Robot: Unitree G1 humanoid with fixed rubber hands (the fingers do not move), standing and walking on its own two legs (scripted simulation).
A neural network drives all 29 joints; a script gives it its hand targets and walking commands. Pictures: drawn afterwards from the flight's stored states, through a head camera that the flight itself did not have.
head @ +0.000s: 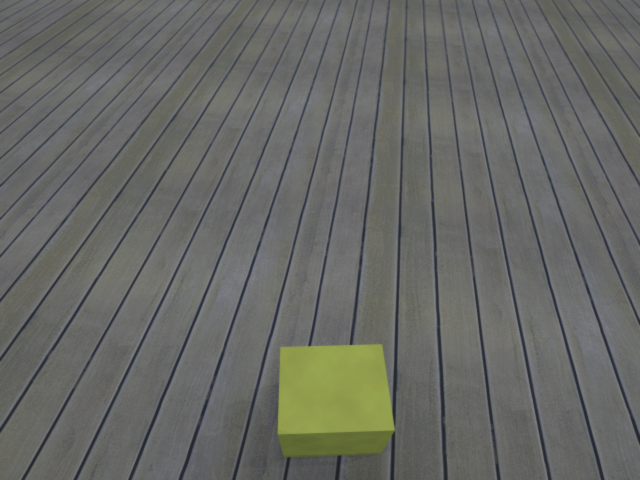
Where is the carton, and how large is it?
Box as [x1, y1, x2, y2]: [278, 344, 394, 456]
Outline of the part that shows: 381,344 280,347 278,437 284,456 380,453 394,430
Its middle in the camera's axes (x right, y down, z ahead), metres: +0.04 +0.46 +1.08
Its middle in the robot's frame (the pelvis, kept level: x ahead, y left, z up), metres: +0.41 -0.05 -0.65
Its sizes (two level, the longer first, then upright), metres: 0.278 0.217 0.258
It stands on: the floor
